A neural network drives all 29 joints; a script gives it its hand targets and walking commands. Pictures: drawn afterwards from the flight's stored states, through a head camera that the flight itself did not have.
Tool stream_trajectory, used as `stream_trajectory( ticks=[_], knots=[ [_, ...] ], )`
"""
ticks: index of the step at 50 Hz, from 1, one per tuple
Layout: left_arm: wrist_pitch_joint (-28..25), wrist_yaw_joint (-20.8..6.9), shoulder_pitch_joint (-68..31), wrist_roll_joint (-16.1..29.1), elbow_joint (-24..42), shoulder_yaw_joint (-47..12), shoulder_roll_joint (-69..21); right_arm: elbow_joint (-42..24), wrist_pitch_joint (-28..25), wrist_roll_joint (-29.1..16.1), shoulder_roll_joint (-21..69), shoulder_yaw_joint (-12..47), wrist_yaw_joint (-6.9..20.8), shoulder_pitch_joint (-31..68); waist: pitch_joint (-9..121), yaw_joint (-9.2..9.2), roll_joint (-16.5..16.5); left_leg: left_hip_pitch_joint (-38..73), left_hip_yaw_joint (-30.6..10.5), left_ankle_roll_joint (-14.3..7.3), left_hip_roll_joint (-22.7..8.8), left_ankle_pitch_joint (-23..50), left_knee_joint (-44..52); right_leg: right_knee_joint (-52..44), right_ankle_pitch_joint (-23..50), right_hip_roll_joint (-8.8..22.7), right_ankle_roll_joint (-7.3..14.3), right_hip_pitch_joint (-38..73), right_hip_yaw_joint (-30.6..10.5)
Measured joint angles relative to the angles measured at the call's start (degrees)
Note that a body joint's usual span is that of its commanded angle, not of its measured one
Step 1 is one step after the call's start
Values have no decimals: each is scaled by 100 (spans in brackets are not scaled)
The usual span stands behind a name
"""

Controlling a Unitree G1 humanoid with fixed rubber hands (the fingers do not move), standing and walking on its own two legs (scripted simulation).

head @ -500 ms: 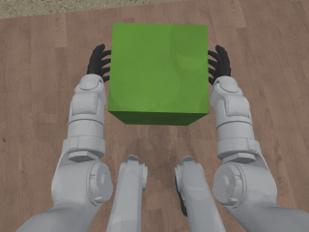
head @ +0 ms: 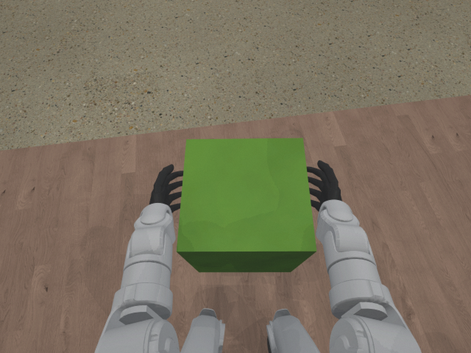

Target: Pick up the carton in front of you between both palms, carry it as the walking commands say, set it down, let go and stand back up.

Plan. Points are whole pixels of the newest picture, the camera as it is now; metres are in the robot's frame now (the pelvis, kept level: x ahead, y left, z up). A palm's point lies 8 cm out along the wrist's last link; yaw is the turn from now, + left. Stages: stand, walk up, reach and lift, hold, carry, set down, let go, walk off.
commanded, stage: reach and lift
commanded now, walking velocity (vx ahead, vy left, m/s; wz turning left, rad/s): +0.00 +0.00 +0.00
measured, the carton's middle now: (244, 213) +0.39 +0.01 -0.10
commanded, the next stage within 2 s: hold in 1.50 s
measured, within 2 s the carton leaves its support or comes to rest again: neither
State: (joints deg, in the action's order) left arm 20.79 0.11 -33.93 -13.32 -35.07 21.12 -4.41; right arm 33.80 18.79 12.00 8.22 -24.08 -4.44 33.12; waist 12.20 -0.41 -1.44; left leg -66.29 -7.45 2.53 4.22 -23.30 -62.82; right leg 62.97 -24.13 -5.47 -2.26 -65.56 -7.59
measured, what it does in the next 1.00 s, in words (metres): rises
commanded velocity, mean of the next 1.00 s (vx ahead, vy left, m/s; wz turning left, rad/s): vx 0.00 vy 0.00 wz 0.00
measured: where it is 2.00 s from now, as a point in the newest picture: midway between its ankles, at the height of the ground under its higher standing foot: outside the picture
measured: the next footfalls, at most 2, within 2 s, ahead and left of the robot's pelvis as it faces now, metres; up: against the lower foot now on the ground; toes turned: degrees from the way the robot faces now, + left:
none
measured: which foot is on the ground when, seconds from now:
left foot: down 0.00-1.00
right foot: down 0.00-1.00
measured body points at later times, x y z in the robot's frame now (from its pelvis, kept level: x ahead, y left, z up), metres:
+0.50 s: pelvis +0.04 +0.00 +0.09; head +0.02 +0.00 +0.54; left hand +0.34 +0.15 +0.10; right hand +0.35 -0.15 +0.10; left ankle +0.05 +0.14 -0.64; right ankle +0.05 -0.13 -0.64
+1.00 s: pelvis +0.03 +0.00 +0.10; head +0.00 +0.00 +0.55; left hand +0.34 +0.15 +0.12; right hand +0.34 -0.15 +0.12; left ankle +0.05 +0.13 -0.64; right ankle +0.05 -0.13 -0.64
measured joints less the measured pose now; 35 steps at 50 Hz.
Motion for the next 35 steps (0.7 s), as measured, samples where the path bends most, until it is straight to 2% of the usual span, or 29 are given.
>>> stream_trajectory(
  ticks=[12, 23, 29, 35],
  knots=[
    [153, -9, 1164, 5, 462, -289, -222, -395, 187, 41, 144, 390, 68, -1107, -256, 21, 42, 2453, -57, -67, -75, 461, 1822, -1783, 441, 149, 86, 2437, -66],
    [896, 114, 2042, 22, 1282, -722, -402, -1012, 928, 41, 38, 891, 201, -1842, -537, 2, 78, 4706, -77, -122, -174, 930, 3374, -3327, 912, 268, 130, 4680, -114],
    [1349, 44, 1988, -160, 1315, -733, -405, -1033, 1372, 287, 54, 871, 297, -1777, -729, 12, 93, 5433, -77, -130, -200, 1061, 3732, -3677, 1041, 294, 146, 5401, -115],
    [1511, -46, 1741, -346, 1203, -527, -462, -938, 1533, 493, 113, 671, 372, -1545, -991, -3, 103, 5553, -72, -128, -198, 1076, 3665, -3611, 1055, 291, 142, 5523, -100]
  ],
)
